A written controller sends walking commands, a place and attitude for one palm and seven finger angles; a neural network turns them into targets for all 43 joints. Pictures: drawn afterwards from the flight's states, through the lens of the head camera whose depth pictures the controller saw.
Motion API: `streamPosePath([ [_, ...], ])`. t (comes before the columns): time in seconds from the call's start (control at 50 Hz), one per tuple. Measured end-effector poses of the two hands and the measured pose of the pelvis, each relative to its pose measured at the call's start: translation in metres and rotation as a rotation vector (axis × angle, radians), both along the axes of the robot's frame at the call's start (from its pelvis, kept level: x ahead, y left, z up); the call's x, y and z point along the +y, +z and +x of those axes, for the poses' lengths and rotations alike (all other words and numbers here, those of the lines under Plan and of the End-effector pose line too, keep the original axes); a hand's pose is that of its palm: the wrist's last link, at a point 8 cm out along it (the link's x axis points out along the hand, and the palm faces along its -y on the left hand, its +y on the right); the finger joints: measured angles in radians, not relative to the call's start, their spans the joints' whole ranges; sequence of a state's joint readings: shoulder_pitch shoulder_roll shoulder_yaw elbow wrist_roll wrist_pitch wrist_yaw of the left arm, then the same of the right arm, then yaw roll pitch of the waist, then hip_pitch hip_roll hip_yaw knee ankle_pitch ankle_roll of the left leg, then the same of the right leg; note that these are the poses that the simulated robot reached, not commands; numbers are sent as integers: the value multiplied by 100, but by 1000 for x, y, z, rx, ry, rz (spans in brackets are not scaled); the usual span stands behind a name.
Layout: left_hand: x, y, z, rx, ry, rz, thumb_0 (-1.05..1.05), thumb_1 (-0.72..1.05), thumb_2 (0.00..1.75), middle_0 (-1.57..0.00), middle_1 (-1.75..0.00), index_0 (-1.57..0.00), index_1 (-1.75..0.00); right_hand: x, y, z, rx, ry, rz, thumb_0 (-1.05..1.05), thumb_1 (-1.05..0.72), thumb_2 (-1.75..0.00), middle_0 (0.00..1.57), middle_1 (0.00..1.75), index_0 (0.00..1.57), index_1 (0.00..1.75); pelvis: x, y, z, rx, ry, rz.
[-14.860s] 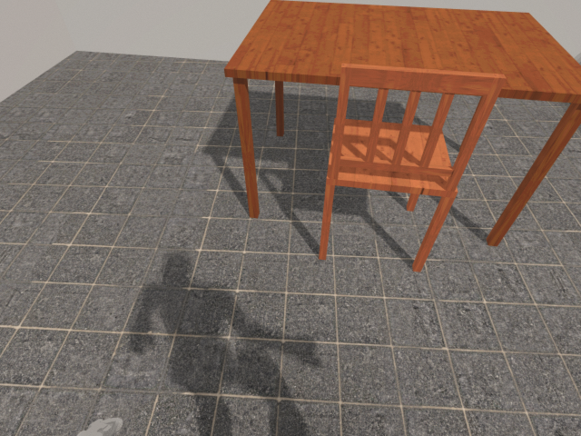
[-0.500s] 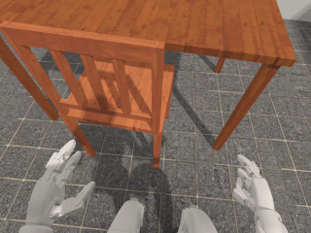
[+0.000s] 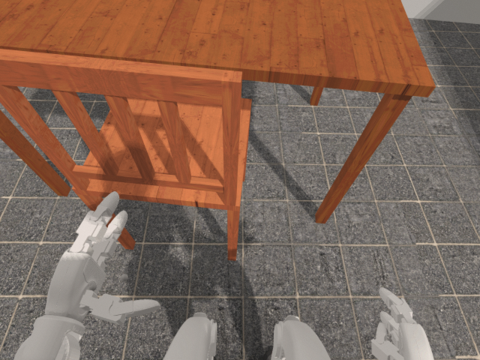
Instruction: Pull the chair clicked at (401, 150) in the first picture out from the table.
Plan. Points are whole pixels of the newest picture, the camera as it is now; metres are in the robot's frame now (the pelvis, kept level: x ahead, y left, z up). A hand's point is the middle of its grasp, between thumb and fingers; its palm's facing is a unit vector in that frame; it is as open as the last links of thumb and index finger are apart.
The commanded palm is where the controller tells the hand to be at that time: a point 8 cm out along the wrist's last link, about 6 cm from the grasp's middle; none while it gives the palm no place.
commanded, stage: raise the hand toward the chair's back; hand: left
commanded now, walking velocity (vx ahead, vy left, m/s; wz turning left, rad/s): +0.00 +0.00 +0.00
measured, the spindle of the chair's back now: (134, 140) +0.50 +0.24 +0.01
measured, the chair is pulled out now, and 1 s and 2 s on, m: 0.00 0.00 0.00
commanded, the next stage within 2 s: aim the fingers beside a spindle in 1.04 s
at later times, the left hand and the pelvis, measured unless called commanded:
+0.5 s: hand (100, 248) +0.26 +0.21 +0.07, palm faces -0.01 -1.00 -0.06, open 16.9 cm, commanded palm +0.24 +0.26 +0.07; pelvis +0.02 +0.00 +0.02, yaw +0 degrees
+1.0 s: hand (119, 263) +0.24 +0.19 +0.06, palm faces -0.05 -1.00 -0.05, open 16.9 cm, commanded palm +0.22 +0.25 +0.07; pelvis +0.00 -0.02 +0.02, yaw +0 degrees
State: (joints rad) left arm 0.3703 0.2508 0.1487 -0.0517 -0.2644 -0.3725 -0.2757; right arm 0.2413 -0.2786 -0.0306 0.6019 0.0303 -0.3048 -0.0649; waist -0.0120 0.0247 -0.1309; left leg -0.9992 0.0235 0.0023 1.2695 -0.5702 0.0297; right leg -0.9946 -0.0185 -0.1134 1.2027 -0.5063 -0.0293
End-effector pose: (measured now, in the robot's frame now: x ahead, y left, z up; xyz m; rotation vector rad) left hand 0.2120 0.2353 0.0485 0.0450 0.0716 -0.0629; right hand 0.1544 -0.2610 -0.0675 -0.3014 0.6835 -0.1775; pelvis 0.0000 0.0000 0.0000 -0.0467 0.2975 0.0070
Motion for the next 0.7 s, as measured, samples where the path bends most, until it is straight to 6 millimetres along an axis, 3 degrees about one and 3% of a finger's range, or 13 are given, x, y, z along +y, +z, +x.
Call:
streamPosePath([
  [0.08,2,-11,5,80,-12,-11,0,-23,42,-9,-12,-9,-12,8,12,23,-54,12,-4,2,-90,-90,20,30,20,30,2,3,5,1,-3,-2],
  [0.22,25,29,12,-68,83,25,0,-39,35,-8,-10,-8,-10,37,21,56,-92,95,46,2,-90,-90,20,30,20,30,5,11,16,-5,11,-13],
  [0.3,22,23,17,-12,38,24,0,-45,33,-7,-9,-7,-9,48,18,64,-88,115,83,2,-90,-90,20,30,20,30,6,13,19,-5,14,-13],
  [0.4,20,7,21,93,2,-1,-1,-48,31,-7,-9,-7,-9,49,15,60,-62,108,85,1,-90,-90,20,30,20,30,4,15,20,-3,9,-7],
  [0.56,32,35,30,-67,61,31,-1,-50,31,-6,-8,-6,-8,30,8,39,8,87,58,2,-90,-90,20,30,20,30,-1,16,20,-6,12,-7],
  [0.7,16,13,29,85,-7,-1,-1,-50,30,-6,-8,-6,-8,11,12,24,6,30,44,2,-90,-90,20,30,20,30,-5,18,16,-15,3,3],
])
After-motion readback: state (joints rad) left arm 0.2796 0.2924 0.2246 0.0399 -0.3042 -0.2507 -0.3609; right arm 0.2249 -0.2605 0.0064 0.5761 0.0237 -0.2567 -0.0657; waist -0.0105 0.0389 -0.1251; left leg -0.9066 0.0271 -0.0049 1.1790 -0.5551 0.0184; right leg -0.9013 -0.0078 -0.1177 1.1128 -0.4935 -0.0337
